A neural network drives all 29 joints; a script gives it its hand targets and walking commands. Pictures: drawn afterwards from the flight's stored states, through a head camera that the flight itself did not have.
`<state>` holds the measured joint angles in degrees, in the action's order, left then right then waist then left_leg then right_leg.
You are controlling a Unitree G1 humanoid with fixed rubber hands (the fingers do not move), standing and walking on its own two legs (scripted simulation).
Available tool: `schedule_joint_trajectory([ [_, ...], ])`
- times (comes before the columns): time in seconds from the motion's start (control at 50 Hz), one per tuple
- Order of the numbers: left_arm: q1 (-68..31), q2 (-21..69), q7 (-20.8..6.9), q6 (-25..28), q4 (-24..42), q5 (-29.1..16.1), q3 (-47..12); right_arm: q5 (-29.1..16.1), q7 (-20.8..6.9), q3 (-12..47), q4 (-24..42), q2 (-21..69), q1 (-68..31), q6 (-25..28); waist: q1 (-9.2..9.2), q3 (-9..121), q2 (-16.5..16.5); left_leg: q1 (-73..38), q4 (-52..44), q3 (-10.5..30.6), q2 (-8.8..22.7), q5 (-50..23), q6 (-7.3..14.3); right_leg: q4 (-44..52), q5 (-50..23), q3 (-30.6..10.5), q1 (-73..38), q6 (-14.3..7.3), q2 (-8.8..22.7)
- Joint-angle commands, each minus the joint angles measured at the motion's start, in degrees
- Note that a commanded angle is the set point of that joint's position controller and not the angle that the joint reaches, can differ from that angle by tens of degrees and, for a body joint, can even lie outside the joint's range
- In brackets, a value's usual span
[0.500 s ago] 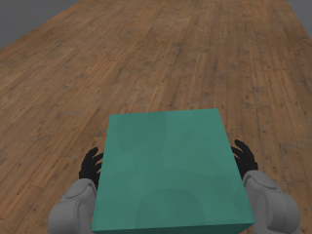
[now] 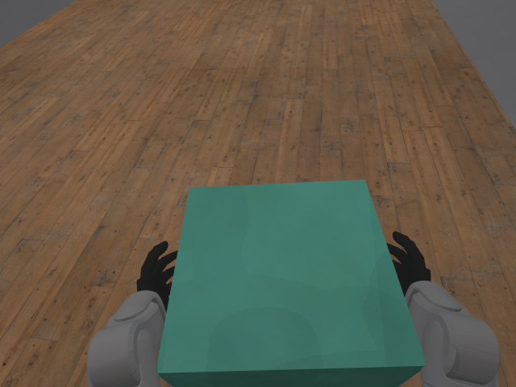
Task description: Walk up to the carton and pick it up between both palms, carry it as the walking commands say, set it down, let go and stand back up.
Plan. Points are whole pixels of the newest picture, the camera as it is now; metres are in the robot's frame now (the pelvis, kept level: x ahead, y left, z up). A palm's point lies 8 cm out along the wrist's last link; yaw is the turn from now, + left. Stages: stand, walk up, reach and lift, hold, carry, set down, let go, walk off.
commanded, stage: carry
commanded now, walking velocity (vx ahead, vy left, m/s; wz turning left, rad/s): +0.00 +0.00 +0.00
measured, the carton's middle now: (281, 304) +0.26 -0.02 +0.00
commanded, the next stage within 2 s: none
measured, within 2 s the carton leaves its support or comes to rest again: neither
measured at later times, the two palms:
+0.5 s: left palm (177, 210) +0.42 +0.15 +0.06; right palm (371, 192) +0.43 -0.20 +0.05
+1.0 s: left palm (176, 111) +0.70 +0.17 +0.09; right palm (327, 106) +0.68 -0.17 +0.07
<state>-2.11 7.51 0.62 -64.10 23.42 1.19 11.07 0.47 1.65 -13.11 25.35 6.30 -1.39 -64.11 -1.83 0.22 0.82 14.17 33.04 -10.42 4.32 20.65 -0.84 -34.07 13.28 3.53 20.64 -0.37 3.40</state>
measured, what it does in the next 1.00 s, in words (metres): walks ahead: left foot, then right foot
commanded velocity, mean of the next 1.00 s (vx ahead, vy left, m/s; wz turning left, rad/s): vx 0.45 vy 0.00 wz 0.00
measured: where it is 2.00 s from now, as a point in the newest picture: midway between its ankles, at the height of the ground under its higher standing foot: (254, 214)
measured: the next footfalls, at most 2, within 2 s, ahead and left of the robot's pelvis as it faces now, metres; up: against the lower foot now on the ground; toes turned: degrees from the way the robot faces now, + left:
left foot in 0.74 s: +0.56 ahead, +0.09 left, +0.00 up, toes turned +9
right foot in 0.98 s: +0.50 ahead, -0.07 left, +0.00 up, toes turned -9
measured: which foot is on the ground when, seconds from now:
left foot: down 0.00-0.42, up 0.44-0.72, down 0.74-1.00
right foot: down 0.00-0.76, up 0.78-0.96, down 0.98-1.00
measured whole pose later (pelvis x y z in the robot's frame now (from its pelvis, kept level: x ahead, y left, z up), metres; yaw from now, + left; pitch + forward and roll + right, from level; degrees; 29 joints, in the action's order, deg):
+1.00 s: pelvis +0.45 +0.01 +0.00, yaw -2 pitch +0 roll +2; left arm -3.1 5.1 1.2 -64.9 19.7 0.5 10.4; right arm 2.5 1.4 -12.8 22.4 7.2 -1.6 -64.7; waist 1.2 2.1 1.2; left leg 16.9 24.1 -13.5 -1.2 8.1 0.9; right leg -33.6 23.9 6.9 16.4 -4.3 2.4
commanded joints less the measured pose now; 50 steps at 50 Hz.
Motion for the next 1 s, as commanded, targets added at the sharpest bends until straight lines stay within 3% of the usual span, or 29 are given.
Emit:
schedule_joint_trajectory([
  [0.0,-25.1,37.39,-10.09,-0.55,7.84,-13.13,-41.46,-17.96,-12.84,51.46,3.59,41.79,-26.51,-1.9,2.25,18.99,-10.5,2.05,-1.01,3.82,-0.47,4.47,-1.36,14.0,-36.7,-13.85,-16.63,-6.16,12.68],
  [0.04,-26.19,36.16,-10.4,-0.91,9.41,-14.78,-42.6,-16.68,-12.3,50.26,-0.01,42.62,-23.34,-1.97,2.09,24.39,-7.26,1.58,1.9,4.89,2.79,-9.65,-1.78,8.81,-53.19,-10.04,-22.91,-3.34,12.66],
  [0.1,-20.8,36.05,-10.33,-1.75,3.65,-13.84,-41.53,-15.77,-11.81,48.49,-1.01,41.01,-22.77,-2.54,2.41,23.03,-10.95,3.73,-1.19,1.01,0.03,-6.39,-2.0,4.55,-72.37,-8.85,-26.08,-2.88,11.48],
  [0.14,-21.58,36.5,-10.68,-1.82,3.31,-14.76,-41.92,-14.68,-11.51,47.07,-0.86,39.93,-22.62,-2.46,2.99,21.87,-11.02,5.25,-4.43,-1.93,-2.25,-6.91,-2.08,4.17,-70.53,-6.71,-28.7,-2.67,9.52],
  [0.2,-24.56,36.14,-10.9,-1.73,5.08,-15.77,-42.75,-15.31,-11.46,46.71,-0.77,40.79,-25.43,-2.38,3.07,21.13,-7.78,0.93,-1.25,-2.05,-2.4,-14.31,-0.49,0.57,-59.73,-5.8,-25.45,-2.61,8.1],
  [0.24,-25.57,35.67,-10.72,-1.67,6.98,-15.85,-43.36,-15.8,-11.7,47.09,-1.26,40.55,-23.6,-2.55,1.64,19.58,-0.8,-10.98,-5.06,0.53,-0.15,-22.62,1.75,-2.92,-42.4,-1.49,-11.97,-1.19,4.98],
  [0.28,-28.17,36.0,-10.54,-1.89,9.29,-16.75,-44.14,-15.42,-11.59,46.37,-1.26,41.02,-22.49,-2.11,0.37,16.82,12.18,-28.26,-3.99,9.36,8.91,-50.42,6.74,-9.96,-10.9,6.24,9.79,1.92,0.02],
  [0.3,-28.86,35.7,-10.74,-1.93,9.86,-17.24,-44.36,-15.17,-11.51,45.86,-2.17,41.61,-22.07,-2.16,0.48,13.45,17.14,-33.8,-5.09,13.37,13.85,-61.01,9.13,-7.47,16.37,8.24,19.87,1.94,-2.3],
  [0.34,-27.11,36.45,-10.8,-2.19,7.89,-16.97,-43.95,-15.14,-11.48,46.47,0.67,41.74,-23.48,-2.3,0.08,10.76,12.86,-36.9,-4.99,13.5,15.66,-65.15,9.19,-1.88,20.02,7.48,24.74,2.19,-2.48],
  [0.36,-23.6,36.49,-10.92,-2.15,6.17,-16.29,-43.14,-14.85,-11.32,46.64,1.65,41.3,-22.36,-2.29,0.85,12.06,9.3,-34.11,-1.15,8.82,13.22,-71.91,7.2,4.49,16.61,8.48,17.28,1.68,-4.25],
  [0.38,-21.77,38.2,-11.05,-2.01,4.83,-16.48,-42.98,-14.98,-11.06,46.9,2.8,40.88,-24.34,-2.13,3.59,17.26,5.82,-19.59,9.51,-0.21,9.27,-69.99,2.9,15.18,2.52,8.07,-7.07,0.53,-3.81],
  [0.4,-24.61,38.92,-11.22,-1.55,7.76,-18.66,-43.94,-16.02,-10.72,48.0,5.38,40.69,-26.71,-1.63,5.31,25.94,-3.47,5.18,29.64,-4.24,4.31,-45.51,-0.07,16.49,-9.47,-9.39,-34.4,-2.75,6.55],
  [0.42,-27.29,38.37,-11.07,-0.33,9.75,-19.06,-44.53,-17.95,-10.85,50.91,12.86,41.86,-31.73,-0.82,2.83,24.67,-27.5,29.61,41.4,-2.75,-4.14,8.11,-1.81,11.68,-50.23,-29.32,-49.83,-9.79,19.9],
  [0.44,-26.3,39.78,-10.5,0.31,9.28,-18.19,-43.89,-19.48,-11.35,52.45,15.64,41.65,-34.01,-0.32,3.37,19.3,-23.08,40.58,41.7,3.37,-3.8,16.18,-0.03,7.94,-66.8,-27.91,-53.47,-14.55,17.74],
  [0.46,-25.96,40.98,-10.09,0.93,11.21,-17.62,-44.04,-20.67,-11.77,53.27,17.56,42.56,-35.44,0.32,3.89,14.48,-16.33,45.29,47.81,5.35,-2.96,18.39,1.04,10.62,-65.45,-25.74,-50.49,-13.39,17.51],
  [0.5,-27.12,39.43,-9.87,0.9,14.83,-17.77,-45.17,-20.1,-11.59,51.86,12.33,42.76,-27.91,0.54,3.5,12.55,-0.9,41.17,44.75,7.54,0.42,10.47,1.87,15.76,-45.4,-17.68,-44.87,-9.03,18.05],
  [0.56,-23.62,36.23,-10.15,-0.26,11.05,-16.88,-46.07,-14.78,-11.35,47.83,1.8,39.65,-16.94,-0.98,3.23,8.94,-3.63,29.12,24.32,4.99,0.9,-2.11,1.47,22.39,-33.66,-2.65,-31.83,-7.39,11.84],
  [0.6,-20.05,33.58,-10.62,-0.59,7.75,-16.23,-44.74,-12.33,-10.41,46.03,-0.25,37.63,-14.13,-0.88,2.58,7.49,-8.87,17.38,8.27,-0.55,-1.97,-9.11,1.85,22.31,-46.78,6.12,-25.87,-4.75,6.97],
  [0.64,-17.56,32.71,-11.11,-1.1,5.34,-16.03,-43.28,-11.37,-10.06,45.42,0.59,36.33,-16.78,-0.94,3.48,10.37,-12.12,8.72,-1.48,-5.98,-6.76,-16.64,0.94,14.73,-61.17,8.7,-27.33,-3.48,6.49],
  [0.68,-17.15,33.8,-11.18,-0.77,5.46,-16.69,-43.75,-13.55,-10.3,47.09,4.7,36.73,-20.99,-0.17,2.43,16.23,-10.42,-9.95,-4.64,-8.38,-8.88,-20.97,1.57,0.97,-57.15,9.95,-19.77,-1.62,5.43],
  [0.7,-20.35,33.29,-11.15,-0.75,6.82,-16.6,-44.2,-15.02,-10.82,48.37,4.4,38.76,-22.83,-0.23,0.5,19.57,-7.32,-21.13,-2.64,-1.97,-4.57,-18.11,4.36,-9.5,-43.21,8.98,-10.07,-0.59,3.92],
  [0.72,-22.39,33.62,-11.11,-0.85,7.06,-16.37,-44.59,-15.73,-11.07,49.11,5.96,38.52,-25.72,-0.21,-0.27,20.64,6.21,-26.6,-6.36,18.99,8.07,-16.65,11.43,-27.74,-14.22,7.8,3.22,1.26,-2.58],
  [0.74,-23.23,35.01,-11.22,-0.67,6.11,-15.89,-44.87,-16.08,-11.37,49.79,4.85,39.41,-27.07,-0.48,1.0,21.94,14.2,-24.69,-16.96,39.66,18.61,-9.23,16.59,-40.85,16.25,1.39,8.52,0.86,-7.32],
  [0.78,-26.68,35.98,-10.93,-0.33,6.82,-16.38,-44.68,-16.45,-12.07,50.69,4.62,39.73,-28.9,-1.37,0.73,18.58,3.35,-13.13,-24.81,35.25,19.28,13.28,12.61,-41.02,11.45,-3.27,5.59,-2.34,-1.09],
  [0.84,-26.72,37.86,-10.61,-0.74,5.09,-16.95,-43.85,-17.45,-12.63,47.72,0.58,40.95,-28.61,-1.4,2.31,17.27,4.98,-2.1,-27.86,23.65,15.32,14.86,8.38,-32.08,11.17,-1.94,0.58,-3.75,1.21],
  [0.92,-24.7,39.59,-11.35,-0.66,2.28,-16.5,-40.56,-17.85,-12.67,49.27,2.06,43.21,-29.71,-1.37,5.48,17.06,9.72,10.49,-29.21,4.61,7.56,8.02,-2.9,6.93,18.25,6.04,-20.7,-3.77,-2.0],
  [0.94,-25.41,40.43,-11.48,-0.39,1.46,-16.58,-40.41,-17.91,-12.59,49.71,3.07,43.95,-31.13,-1.34,5.81,14.61,4.23,15.69,-22.82,1.27,4.99,3.86,-5.03,14.48,15.7,1.52,-26.26,-4.03,-1.02],
  [0.96,-24.71,38.86,-11.4,0.07,2.56,-15.93,-39.51,-17.62,-12.58,50.16,3.02,44.29,-30.21,-1.16,5.55,13.34,-9.4,20.38,-10.2,-5.12,-2.58,-2.29,-7.95,26.01,25.75,-10.74,-29.94,-6.51,4.97],
  [0.98,-26.5,38.96,-11.64,0.08,1.76,-16.37,-39.02,-17.8,-12.16,51.26,3.74,44.27,-32.77,-1.36,3.63,12.18,-25.32,19.05,10.01,1.29,-0.76,-1.73,-2.77,35.44,38.0,-30.84,-17.37,-9.04,19.17],
])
